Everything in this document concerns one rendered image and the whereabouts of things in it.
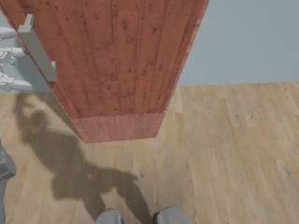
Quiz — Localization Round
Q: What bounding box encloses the handle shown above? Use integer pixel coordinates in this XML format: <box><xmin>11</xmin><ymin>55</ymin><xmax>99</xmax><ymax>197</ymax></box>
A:
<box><xmin>18</xmin><ymin>14</ymin><xmax>58</xmax><ymax>82</ymax></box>

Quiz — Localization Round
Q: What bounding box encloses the robot left hand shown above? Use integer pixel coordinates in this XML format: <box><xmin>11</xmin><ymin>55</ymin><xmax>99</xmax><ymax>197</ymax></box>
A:
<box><xmin>0</xmin><ymin>27</ymin><xmax>33</xmax><ymax>92</ymax></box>

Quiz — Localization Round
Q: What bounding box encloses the left robot upper arm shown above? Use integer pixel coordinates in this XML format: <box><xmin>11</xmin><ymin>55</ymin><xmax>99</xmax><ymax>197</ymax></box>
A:
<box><xmin>0</xmin><ymin>144</ymin><xmax>17</xmax><ymax>224</ymax></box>

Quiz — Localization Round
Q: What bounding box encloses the robot left shin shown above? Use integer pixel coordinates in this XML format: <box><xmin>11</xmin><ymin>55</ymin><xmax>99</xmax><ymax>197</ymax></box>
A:
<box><xmin>104</xmin><ymin>206</ymin><xmax>115</xmax><ymax>212</ymax></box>

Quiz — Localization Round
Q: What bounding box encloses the robot right thigh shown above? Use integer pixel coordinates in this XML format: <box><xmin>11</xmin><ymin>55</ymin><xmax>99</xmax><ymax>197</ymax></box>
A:
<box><xmin>157</xmin><ymin>208</ymin><xmax>192</xmax><ymax>224</ymax></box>

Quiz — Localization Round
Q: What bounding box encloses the cupboard door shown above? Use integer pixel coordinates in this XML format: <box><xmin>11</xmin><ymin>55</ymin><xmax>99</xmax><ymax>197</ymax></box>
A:
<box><xmin>0</xmin><ymin>0</ymin><xmax>205</xmax><ymax>119</ymax></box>

